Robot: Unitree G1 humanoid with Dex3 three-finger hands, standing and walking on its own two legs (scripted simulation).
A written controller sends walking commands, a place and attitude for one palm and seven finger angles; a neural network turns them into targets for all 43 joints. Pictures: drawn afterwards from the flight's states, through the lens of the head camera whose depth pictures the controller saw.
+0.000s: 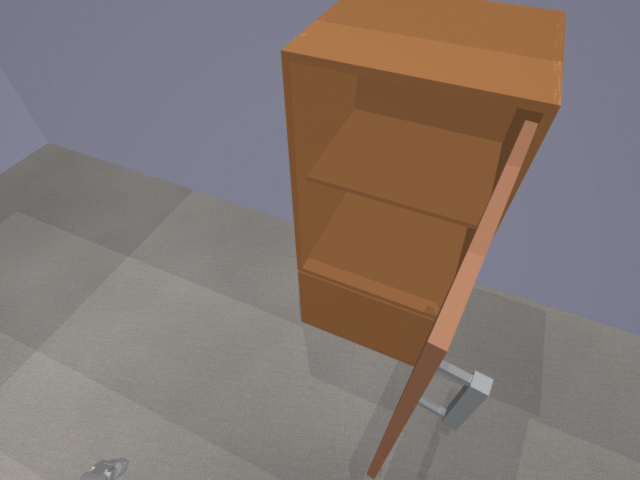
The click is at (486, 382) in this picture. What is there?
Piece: cupboard door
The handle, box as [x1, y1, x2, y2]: [418, 360, 492, 430]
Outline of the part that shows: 442,360 437,370 463,383 464,385 446,408 436,404 423,396 419,400 418,404 440,416 442,418 442,423 455,430 488,395 492,379 475,370 472,374 470,374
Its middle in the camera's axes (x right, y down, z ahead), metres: +0.15 +0.19 +0.47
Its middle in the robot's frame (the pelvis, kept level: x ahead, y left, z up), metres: +0.23 -0.14 +0.00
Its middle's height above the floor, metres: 0.76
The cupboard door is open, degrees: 83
